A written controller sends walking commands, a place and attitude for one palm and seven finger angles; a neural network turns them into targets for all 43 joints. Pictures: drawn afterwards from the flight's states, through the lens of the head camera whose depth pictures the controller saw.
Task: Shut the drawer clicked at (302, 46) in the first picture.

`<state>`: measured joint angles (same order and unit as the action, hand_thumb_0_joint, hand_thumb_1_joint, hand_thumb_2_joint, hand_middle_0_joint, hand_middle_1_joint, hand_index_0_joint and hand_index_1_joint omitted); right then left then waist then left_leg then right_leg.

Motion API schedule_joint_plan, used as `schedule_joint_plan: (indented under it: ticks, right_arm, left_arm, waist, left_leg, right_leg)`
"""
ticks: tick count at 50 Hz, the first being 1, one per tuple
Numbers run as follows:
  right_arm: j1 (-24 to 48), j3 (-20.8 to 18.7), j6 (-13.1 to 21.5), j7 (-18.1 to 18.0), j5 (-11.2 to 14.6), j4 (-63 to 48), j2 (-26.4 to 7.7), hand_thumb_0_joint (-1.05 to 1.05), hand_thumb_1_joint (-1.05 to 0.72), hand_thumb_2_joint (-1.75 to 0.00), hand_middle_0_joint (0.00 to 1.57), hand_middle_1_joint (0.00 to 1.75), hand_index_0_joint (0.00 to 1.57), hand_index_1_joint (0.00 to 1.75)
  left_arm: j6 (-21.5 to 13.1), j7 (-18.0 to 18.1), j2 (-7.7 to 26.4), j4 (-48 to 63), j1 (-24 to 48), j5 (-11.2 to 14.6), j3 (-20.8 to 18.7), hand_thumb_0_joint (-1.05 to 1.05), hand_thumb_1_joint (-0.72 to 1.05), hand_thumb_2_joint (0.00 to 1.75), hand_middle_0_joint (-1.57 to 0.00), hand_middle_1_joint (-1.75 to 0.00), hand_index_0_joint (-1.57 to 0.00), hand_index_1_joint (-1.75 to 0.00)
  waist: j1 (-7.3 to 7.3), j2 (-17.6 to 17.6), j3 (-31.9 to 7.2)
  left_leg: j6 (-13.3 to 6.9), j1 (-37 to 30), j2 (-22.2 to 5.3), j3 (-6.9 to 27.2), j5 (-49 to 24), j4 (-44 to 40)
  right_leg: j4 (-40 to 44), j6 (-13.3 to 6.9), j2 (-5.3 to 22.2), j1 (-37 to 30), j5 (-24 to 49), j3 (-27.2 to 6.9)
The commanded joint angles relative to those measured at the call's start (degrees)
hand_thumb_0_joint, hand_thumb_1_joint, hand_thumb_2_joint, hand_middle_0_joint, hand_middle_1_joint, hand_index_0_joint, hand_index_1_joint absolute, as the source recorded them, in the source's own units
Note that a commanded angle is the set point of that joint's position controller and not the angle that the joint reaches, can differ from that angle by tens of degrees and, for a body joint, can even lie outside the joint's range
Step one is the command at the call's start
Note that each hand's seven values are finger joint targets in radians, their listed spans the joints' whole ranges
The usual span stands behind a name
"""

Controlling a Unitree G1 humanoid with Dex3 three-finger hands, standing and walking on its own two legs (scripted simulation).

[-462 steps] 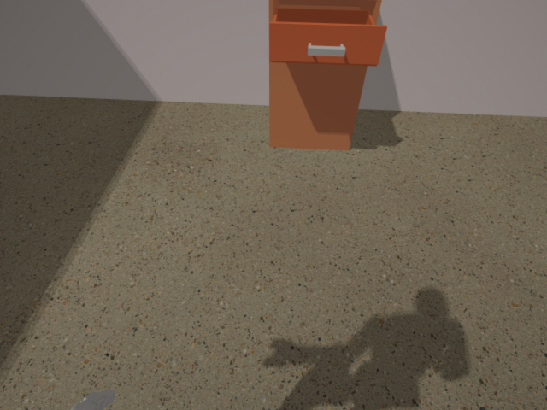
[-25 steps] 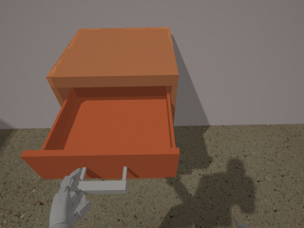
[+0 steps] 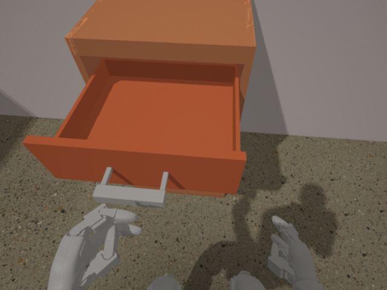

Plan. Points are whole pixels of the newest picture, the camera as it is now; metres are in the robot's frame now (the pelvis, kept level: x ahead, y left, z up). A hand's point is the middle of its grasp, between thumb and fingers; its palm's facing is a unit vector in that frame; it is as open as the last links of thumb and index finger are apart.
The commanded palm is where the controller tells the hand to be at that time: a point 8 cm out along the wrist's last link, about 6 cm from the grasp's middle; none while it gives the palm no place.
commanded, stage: raise the hand and make a fist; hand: left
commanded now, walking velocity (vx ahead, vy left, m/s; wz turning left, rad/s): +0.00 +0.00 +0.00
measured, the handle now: (133, 185) +0.31 +0.16 +0.04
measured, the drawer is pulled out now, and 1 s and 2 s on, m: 0.30 0.30 0.30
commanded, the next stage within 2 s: bring the fist close to the handle in 1.20 s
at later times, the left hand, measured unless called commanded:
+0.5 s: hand (102, 261) +0.15 +0.15 +0.12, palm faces +0.01 -1.00 -0.02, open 3.1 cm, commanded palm +0.09 +0.19 +0.12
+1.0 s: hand (103, 257) +0.15 +0.14 +0.15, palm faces +0.03 -1.00 -0.02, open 3.2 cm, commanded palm +0.09 +0.18 +0.15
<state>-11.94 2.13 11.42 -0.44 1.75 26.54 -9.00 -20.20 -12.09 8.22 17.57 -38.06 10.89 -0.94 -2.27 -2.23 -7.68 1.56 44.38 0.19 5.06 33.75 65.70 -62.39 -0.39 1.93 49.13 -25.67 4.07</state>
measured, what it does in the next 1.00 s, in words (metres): stands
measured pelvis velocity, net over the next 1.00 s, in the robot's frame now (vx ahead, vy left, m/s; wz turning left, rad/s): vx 0.03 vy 0.02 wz -0.01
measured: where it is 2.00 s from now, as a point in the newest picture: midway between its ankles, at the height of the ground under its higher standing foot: outside the picture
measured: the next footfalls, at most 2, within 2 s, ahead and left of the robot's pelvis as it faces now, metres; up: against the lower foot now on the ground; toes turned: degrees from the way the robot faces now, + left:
none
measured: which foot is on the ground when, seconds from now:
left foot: down 0.00-1.00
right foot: down 0.00-1.00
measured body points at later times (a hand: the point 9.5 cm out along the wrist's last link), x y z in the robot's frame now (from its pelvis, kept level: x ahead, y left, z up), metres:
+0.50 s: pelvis +0.02 +0.02 +0.01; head +0.03 +0.02 +0.46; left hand +0.15 +0.20 +0.12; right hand +0.23 -0.21 -0.02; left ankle -0.01 +0.14 -0.66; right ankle +0.05 -0.12 -0.66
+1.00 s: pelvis +0.03 +0.02 +0.02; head +0.04 +0.01 +0.47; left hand +0.15 +0.19 +0.15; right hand +0.22 -0.20 -0.02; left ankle -0.01 +0.14 -0.66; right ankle +0.05 -0.12 -0.66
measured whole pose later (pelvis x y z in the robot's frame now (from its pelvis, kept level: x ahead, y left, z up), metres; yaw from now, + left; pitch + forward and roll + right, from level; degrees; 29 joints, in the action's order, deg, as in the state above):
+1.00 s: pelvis +0.03 +0.02 +0.02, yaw -1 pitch +8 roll -2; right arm -16.5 0.9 9.7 -0.3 2.6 21.1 -11.7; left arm -13.5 -3.6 8.0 39.7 -57.1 6.1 6.6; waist -1.3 -2.5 -8.3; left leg -0.3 33.9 0.5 3.4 34.2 59.8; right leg -56.7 1.4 2.2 38.9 -25.9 2.6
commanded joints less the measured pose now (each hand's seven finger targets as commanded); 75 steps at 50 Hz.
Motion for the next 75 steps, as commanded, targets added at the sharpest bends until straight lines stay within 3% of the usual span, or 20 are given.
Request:
schedule_joint_plan:
  ticks: [1, 5, 8, 11, 12, 13, 15, 18, 22, 25, 29, 31, 33, 39, 46, 52, 55, 65, 68, 75]
  right_arm:
    - [5.06, -5.17, 3.53, -1.97, 0.47, -11.23, -8.07, 0.00, -0.90, -0.90, 0.20, 0.30, 0.20, 0.30]
    - [5.07, -5.24, 3.70, -2.31, 0.59, -11.10, -7.43, 0.00, -0.90, -0.90, 0.20, 0.30, 0.20, 0.30]
    - [4.75, -5.20, 4.45, -2.18, 0.51, -11.03, -7.99, 0.00, -0.90, -0.90, 0.20, 0.30, 0.20, 0.30]
    - [3.28, -5.11, 5.51, -1.64, 0.46, -11.25, -8.58, 0.00, -0.90, -0.90, 0.20, 0.30, 0.20, 0.30]
    - [2.90, -5.27, 5.68, -1.56, 0.49, -11.20, -8.74, 0.00, -0.90, -0.90, 0.20, 0.30, 0.20, 0.30]
    - [3.24, -5.44, 5.64, -1.56, 0.55, -11.18, -8.78, 0.00, -0.90, -0.90, 0.20, 0.30, 0.20, 0.30]
    - [2.82, -5.41, 5.37, -1.42, 0.62, -11.87, -8.99, 0.00, -0.90, -0.90, 0.20, 0.30, 0.20, 0.30]
    - [3.16, -5.56, 4.34, -1.40, 0.75, -12.93, -8.99, 0.00, -0.90, -0.90, 0.20, 0.30, 0.20, 0.30]
    - [2.87, -5.14, 2.96, -1.01, 0.66, -14.70, -8.12, 0.00, -0.90, -0.90, 0.20, 0.30, 0.20, 0.30]
    - [2.90, -4.80, 2.33, -0.90, 0.51, -15.12, -7.98, 0.00, -0.90, -0.90, 0.20, 0.30, 0.20, 0.30]
    - [2.34, -4.23, 2.18, -0.47, 0.39, -15.58, -8.07, 0.00, -0.90, -0.90, 0.20, 0.30, 0.20, 0.30]
    - [1.96, -4.03, 2.43, -0.07, 0.28, -16.24, -8.24, 0.00, -0.90, -0.90, 0.20, 0.30, 0.20, 0.30]
    - [2.15, -4.05, 2.14, -0.07, 0.41, -16.31, -8.38, 0.00, -0.90, -0.90, 0.20, 0.30, 0.20, 0.30]
    - [2.15, -3.85, 1.44, -0.18, 0.77, -17.22, -7.36, 0.00, -0.90, -0.90, 0.20, 0.30, 0.20, 0.30]
    - [2.40, -3.84, 2.45, -0.42, 0.78, -16.48, -7.62, 0.00, -0.90, -0.90, 0.20, 0.30, 0.20, 0.30]
    - [1.40, -4.22, 2.67, -0.42, 0.75, -16.86, -7.64, 0.00, -0.90, -0.90, 0.20, 0.30, 0.20, 0.30]
    - [1.38, -4.37, 2.64, -0.53, 0.63, -16.56, -7.28, 0.00, -0.90, -0.90, 0.20, 0.30, 0.20, 0.30]
    - [2.03, -4.18, 2.81, -0.98, 0.86, -16.15, -7.47, 0.00, -0.90, -0.90, 0.20, 0.30, 0.20, 0.30]
    - [2.08, -4.05, 2.80, -1.16, 0.56, -15.61, -7.92, 0.00, -0.90, -0.90, 0.20, 0.30, 0.20, 0.30]
    - [0.68, -4.23, 2.52, -1.08, 0.08, -15.67, -8.01, 0.00, -0.90, -0.90, 0.20, 0.30, 0.20, 0.30]
  left_arm:
    - [-1.04, 1.55, 5.80, 13.13, -6.78, 0.95, -4.39, 0.00, 0.90, 0.90, -0.92, -1.08, -0.92, -1.08]
    - [-2.67, 3.76, 5.83, 14.70, -9.93, 2.08, -6.12, 0.00, 0.90, 0.90, -1.00, -1.17, -1.00, -1.17]
    - [-4.69, 4.67, 5.41, 17.29, -10.44, 1.95, -4.80, 0.00, 0.90, 0.90, -1.06, -1.23, -1.06, -1.23]
    - [-5.82, 4.19, 2.96, 19.92, -12.10, 1.51, 0.15, 0.00, 0.90, 0.90, -1.12, -1.30, -1.12, -1.30]
    - [-5.88, 4.15, 3.89, 20.06, -12.54, 1.28, -0.13, 0.00, 0.90, 0.90, -1.14, -1.32, -1.14, -1.32]
    - [-5.66, 4.16, 3.98, 19.70, -13.44, 0.92, -0.04, 0.00, 0.90, 0.90, -1.16, -1.34, -1.16, -1.34]
    - [-5.07, 4.17, 3.57, 20.96, -14.56, -0.02, 1.58, 0.00, 0.90, 0.90, -1.20, -1.38, -1.20, -1.38]
    - [-3.23, 5.64, 5.34, 22.80, -16.77, -1.37, 0.30, 0.00, 0.90, 0.90, -1.26, -1.45, -1.26, -1.45]
    - [-1.05, 7.27, 3.37, 27.14, -19.77, -1.82, 2.33, 0.00, 0.90, 0.90, -1.34, -1.53, -1.34, -1.53]
    - [-0.13, 7.85, 2.61, 28.50, -19.92, -2.16, 3.73, 0.00, 0.90, 0.90, -1.40, -1.60, -1.40, -1.60]
    - [0.78, 7.75, 1.70, 30.44, -20.83, -3.31, 6.24, 0.00, 0.90, 0.90, -1.40, -1.60, -1.40, -1.60]
    - [1.30, 7.55, 1.70, 32.96, -20.98, -3.83, 7.89, 0.00, 0.90, 0.90, -1.40, -1.60, -1.40, -1.60]
    - [2.27, 7.92, 3.07, 33.23, -21.78, -4.67, 6.86, 0.00, 0.90, 0.90, -1.40, -1.60, -1.40, -1.60]
    - [3.93, 8.78, 2.67, 36.31, -24.69, -4.60, 6.22, 0.00, 0.90, 0.90, -1.40, -1.60, -1.40, -1.60]
    - [3.16, 8.29, 1.60, 33.68, -24.35, -4.19, 7.15, 0.00, 0.90, 0.90, -1.40, -1.60, -1.40, -1.60]
    - [2.62, 9.20, 2.80, 35.84, -25.35, -4.74, 6.50, 0.00, 0.90, 0.90, -1.40, -1.60, -1.40, -1.60]
    - [1.95, 9.65, 2.27, 35.43, -25.62, -4.41, 6.42, 0.00, 0.90, 0.90, -1.40, -1.60, -1.40, -1.60]
    - [1.82, 8.62, 2.71, 33.28, -25.06, -4.27, 5.83, 0.00, 0.90, 0.90, -1.40, -1.60, -1.40, -1.60]
    - [1.67, 8.14, 1.64, 30.63, -21.89, -4.31, 6.94, 0.00, 0.90, 0.90, -1.40, -1.60, -1.40, -1.60]
    - [-0.49, 8.29, 2.07, 27.67, -18.71, -4.66, 6.33, 0.00, 0.90, 0.90, -1.40, -1.60, -1.40, -1.60]
  waist:
    - [0.80, 6.21, -8.70]
    - [0.12, 6.41, -7.62]
    - [0.50, 4.68, -6.49]
    - [1.45, 1.71, -6.39]
    - [1.53, 1.95, -6.67]
    - [1.67, 3.18, -6.33]
    - [1.85, 1.94, -5.33]
    - [0.83, 1.09, -5.30]
    - [0.39, 0.26, -4.58]
    - [1.12, 2.50, -2.84]
    - [1.56, 1.32, -1.36]
    - [1.61, -0.31, -2.73]
    - [1.39, 0.48, -2.98]
    - [0.60, 1.49, -3.58]
    - [1.18, 3.12, 0.03]
    - [0.70, 1.28, -3.93]
    - [0.92, 3.45, -2.95]
    - [1.04, 3.61, -1.24]
    - [2.00, 4.52, 0.70]
    - [1.69, 2.60, -3.41]
  left_leg:
    - [-2.83, 3.15, 1.06, -3.29, -12.68, -11.83]
    - [-2.72, 3.19, 1.12, -3.81, -11.00, -12.42]
    - [-2.90, 2.15, 1.03, -3.76, -11.15, -12.74]
    - [-3.19, 0.18, 1.03, -3.65, -12.55, -13.23]
    - [-3.21, 0.01, 0.96, -3.53, -12.92, -13.31]
    - [-3.26, 0.26, 0.89, -3.49, -13.35, -13.03]
    - [-3.26, -0.46, 0.82, -3.62, -13.13, -13.67]
    - [-3.10, -1.71, 0.38, -3.52, -14.15, -15.00]
    - [-2.90, -3.79, 0.11, -3.74, -17.11, -16.03]
    - [-2.99, -4.15, 0.01, -3.45, -17.13, -16.18]
    - [-3.05, -5.24, -0.37, -2.92, -18.32, -16.71]
    - [-3.08, -5.97, -0.40, -2.75, -19.19, -16.60]
    - [-3.03, -6.17, -0.67, -2.52, -19.75, -16.69]
    - [-2.72, -7.20, -0.71, -2.66, -21.18, -17.65]
    - [-2.98, -5.25, -0.02, -2.95, -16.50, -17.71]
    - [-3.11, -6.22, 0.02, -3.64, -18.98, -16.76]
    - [-3.19, -5.67, 0.11, -3.67, -18.86, -16.43]
    - [-3.43, -4.82, 0.36, -4.06, -15.73, -16.33]
    - [-3.48, -3.84, 0.59, -3.66, -14.24, -15.97]
    - [-3.21, -2.81, 0.91, -3.63, -14.50, -14.33]
  right_leg:
    - [12.87, -0.52, -0.19, -17.67, 0.77, -3.20]
    - [14.19, -0.40, -0.06, -17.88, -3.07, -3.65]
    - [14.34, -0.69, -0.18, -16.84, -3.36, -3.18]
    - [13.40, -0.77, -0.30, -16.00, 0.03, -1.88]
    - [13.18, -0.79, -0.31, -16.16, 0.79, -1.66]
    - [13.49, -0.80, -0.25, -16.70, 1.37, -2.06]
    - [13.30, -0.80, -0.30, -16.16, 1.94, -1.47]
    - [12.52, -1.04, -0.61, -16.91, 3.60, -0.28]
    - [11.83, -0.92, -0.97, -17.75, 7.70, 1.17]
    - [12.39, -0.73, -1.24, -17.70, 8.51, 1.21]
    - [12.22, -0.71, -1.26, -17.11, 9.13, 1.76]
    - [11.82, -0.66, -1.02, -17.46, 9.66, 1.77]
    - [11.87, -0.71, -1.12, -17.91, 10.05, 1.82]
    - [12.14, -0.72, -1.17, -20.21, 11.55, 1.99]
    - [13.47, -0.61, -1.12, -19.12, 7.89, 1.54]
    - [12.84, -0.64, -0.83, -20.70, 10.69, 0.87]
    - [13.23, -0.58, -0.96, -20.65, 11.33, 0.73]
    - [14.93, -0.60, -0.60, -20.36, 7.51, -0.57]
    - [14.84, -0.49, -0.83, -18.08, 5.75, -0.16]
    - [12.22, -0.82, -0.95, -16.70, 5.88, -0.21]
